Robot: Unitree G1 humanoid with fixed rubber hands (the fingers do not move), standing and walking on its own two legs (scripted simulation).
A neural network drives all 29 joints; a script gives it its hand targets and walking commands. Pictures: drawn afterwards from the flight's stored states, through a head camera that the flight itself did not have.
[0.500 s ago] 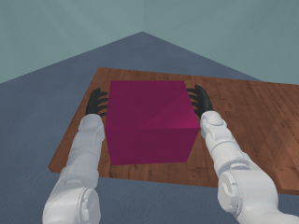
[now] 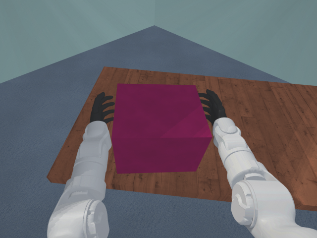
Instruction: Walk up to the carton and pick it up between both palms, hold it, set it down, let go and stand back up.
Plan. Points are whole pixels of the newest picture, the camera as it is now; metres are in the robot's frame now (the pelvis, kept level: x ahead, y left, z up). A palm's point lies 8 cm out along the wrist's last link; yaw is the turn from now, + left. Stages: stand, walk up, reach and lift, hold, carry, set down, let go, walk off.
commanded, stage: set down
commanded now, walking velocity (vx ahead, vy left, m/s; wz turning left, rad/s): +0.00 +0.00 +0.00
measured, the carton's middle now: (157, 128) +0.40 +0.07 +0.06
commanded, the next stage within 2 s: none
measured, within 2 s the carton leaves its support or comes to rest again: rests again in 1.22 s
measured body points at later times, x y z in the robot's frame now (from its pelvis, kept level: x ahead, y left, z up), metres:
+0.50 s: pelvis +0.00 +0.00 +0.00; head +0.01 +0.01 +0.45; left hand +0.37 +0.22 +0.08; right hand +0.44 -0.08 +0.09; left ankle +0.02 +0.14 -0.74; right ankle -0.02 -0.08 -0.74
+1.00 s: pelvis +0.00 +0.00 +0.00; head +0.02 +0.01 +0.45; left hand +0.37 +0.23 +0.06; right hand +0.45 -0.08 +0.08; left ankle +0.02 +0.14 -0.74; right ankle -0.02 -0.08 -0.74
